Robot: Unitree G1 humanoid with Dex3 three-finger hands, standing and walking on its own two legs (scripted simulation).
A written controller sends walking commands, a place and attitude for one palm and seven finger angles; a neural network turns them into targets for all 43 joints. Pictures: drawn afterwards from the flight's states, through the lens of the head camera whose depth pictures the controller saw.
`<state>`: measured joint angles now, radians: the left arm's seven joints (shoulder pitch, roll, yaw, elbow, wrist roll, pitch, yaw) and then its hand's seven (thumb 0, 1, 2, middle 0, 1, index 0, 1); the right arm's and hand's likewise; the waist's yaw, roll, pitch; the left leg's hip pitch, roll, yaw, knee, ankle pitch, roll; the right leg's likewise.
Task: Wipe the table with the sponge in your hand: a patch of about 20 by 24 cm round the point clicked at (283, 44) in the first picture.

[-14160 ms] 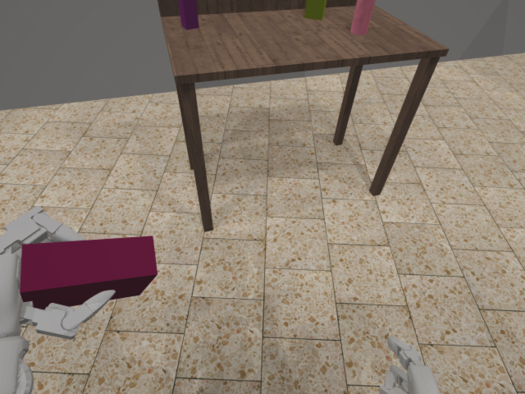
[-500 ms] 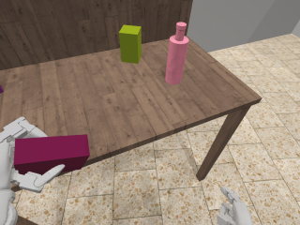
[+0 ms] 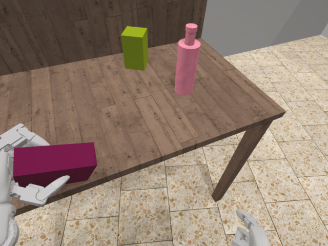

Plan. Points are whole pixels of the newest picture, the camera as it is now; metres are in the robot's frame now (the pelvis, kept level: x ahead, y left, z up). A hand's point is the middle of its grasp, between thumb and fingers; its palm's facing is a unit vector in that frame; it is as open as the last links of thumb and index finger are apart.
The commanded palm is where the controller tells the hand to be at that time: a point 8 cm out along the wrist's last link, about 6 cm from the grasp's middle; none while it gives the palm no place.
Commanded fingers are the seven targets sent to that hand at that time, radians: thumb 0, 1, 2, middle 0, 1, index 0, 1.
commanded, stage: shuffle to correct the standing spot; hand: left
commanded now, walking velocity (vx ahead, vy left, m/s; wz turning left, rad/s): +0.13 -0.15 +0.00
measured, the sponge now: (68, 165) +0.24 +0.21 +0.13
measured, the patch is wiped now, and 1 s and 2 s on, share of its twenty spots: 0.00 0.00 0.00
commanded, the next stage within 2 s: come to a stop and stand still in 0.36 s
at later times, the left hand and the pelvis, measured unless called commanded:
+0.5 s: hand (97, 127) +0.30 +0.16 +0.17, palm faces +0.35 -0.77 -0.54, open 9.1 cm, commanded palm +0.25 +0.20 +0.18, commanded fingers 0.00 0.10 1.30 -1.20 -1.60 -1.20 -1.60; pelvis +0.09 -0.08 -0.02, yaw +0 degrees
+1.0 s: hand (107, 121) +0.33 +0.15 +0.16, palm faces +0.42 -0.78 -0.47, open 9.1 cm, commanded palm +0.27 +0.19 +0.18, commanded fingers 0.00 0.10 1.30 -1.20 -1.60 -1.20 -1.60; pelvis +0.12 -0.10 -0.01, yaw +4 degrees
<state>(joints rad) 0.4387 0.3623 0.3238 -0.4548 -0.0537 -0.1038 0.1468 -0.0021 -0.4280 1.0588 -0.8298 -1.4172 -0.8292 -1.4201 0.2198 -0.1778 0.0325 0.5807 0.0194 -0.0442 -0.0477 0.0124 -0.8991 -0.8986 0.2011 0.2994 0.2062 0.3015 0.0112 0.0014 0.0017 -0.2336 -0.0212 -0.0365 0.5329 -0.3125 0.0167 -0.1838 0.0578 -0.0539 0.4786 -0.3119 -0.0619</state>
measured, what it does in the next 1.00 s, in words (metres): walks ahead: right foot, then left foot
